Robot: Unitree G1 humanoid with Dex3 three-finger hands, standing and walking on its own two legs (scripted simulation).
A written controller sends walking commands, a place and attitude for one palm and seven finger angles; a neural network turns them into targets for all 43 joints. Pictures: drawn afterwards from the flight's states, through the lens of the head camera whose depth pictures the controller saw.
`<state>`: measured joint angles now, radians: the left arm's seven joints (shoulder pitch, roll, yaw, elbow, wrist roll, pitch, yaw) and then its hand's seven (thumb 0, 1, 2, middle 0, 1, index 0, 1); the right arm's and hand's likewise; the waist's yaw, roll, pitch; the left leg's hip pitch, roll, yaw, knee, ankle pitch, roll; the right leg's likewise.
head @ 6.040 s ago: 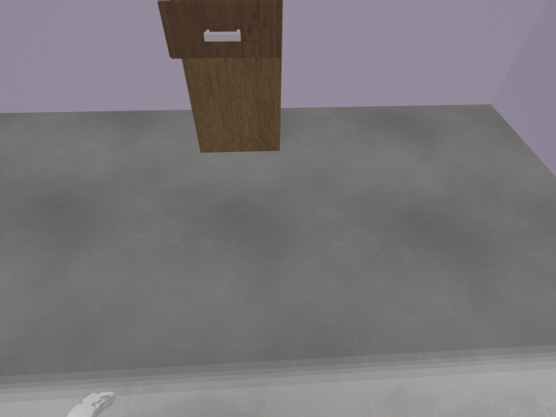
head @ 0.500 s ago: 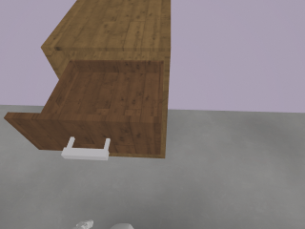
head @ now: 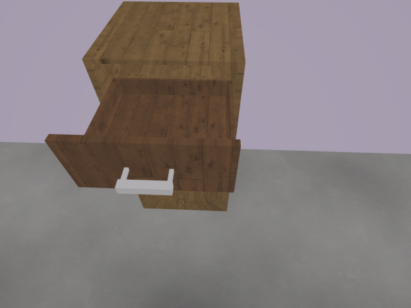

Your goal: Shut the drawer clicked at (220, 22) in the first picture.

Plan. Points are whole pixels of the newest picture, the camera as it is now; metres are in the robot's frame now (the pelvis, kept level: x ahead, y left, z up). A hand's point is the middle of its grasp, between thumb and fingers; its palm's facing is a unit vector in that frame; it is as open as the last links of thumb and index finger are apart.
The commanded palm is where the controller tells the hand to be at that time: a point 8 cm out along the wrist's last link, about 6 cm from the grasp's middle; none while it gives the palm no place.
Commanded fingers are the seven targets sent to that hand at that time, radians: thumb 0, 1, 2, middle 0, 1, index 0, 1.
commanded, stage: come to a stop and stand still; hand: left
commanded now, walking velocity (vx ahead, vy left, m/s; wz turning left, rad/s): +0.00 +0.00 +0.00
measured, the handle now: (146, 179) +0.37 +0.17 +0.01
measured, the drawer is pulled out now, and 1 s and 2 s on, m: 0.30 0.30 0.30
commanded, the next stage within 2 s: look again from close up in 0.48 s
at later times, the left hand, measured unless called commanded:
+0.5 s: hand out of the picture -0.04 +0.15 -0.17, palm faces +0.03 -0.99 -0.16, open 7.3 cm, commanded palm none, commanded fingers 0.00 0.90 0.90 -0.20 -0.30 -0.20 -0.30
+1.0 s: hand out of the picture +0.03 +0.21 -0.18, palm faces +0.02 -0.98 -0.21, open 7.3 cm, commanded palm none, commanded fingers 0.00 0.90 0.90 -0.20 -0.30 -0.20 -0.30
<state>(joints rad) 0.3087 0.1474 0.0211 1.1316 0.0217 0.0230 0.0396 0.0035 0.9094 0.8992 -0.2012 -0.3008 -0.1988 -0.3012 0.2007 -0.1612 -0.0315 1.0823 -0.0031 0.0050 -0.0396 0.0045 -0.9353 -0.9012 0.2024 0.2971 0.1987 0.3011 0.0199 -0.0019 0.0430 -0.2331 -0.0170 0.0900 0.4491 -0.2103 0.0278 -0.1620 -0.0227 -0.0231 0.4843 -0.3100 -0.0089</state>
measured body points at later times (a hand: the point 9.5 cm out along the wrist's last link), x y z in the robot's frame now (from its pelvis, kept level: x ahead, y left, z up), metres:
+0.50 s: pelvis -0.02 -0.01 +0.00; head -0.01 +0.00 +0.45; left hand -0.04 +0.20 -0.16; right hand -0.07 -0.21 -0.16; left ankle +0.02 +0.10 -0.74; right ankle -0.04 -0.11 -0.74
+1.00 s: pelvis +0.01 +0.03 +0.00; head +0.02 +0.03 +0.45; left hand +0.03 +0.26 -0.16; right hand +0.02 -0.19 -0.16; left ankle +0.02 +0.10 -0.74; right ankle -0.04 -0.11 -0.74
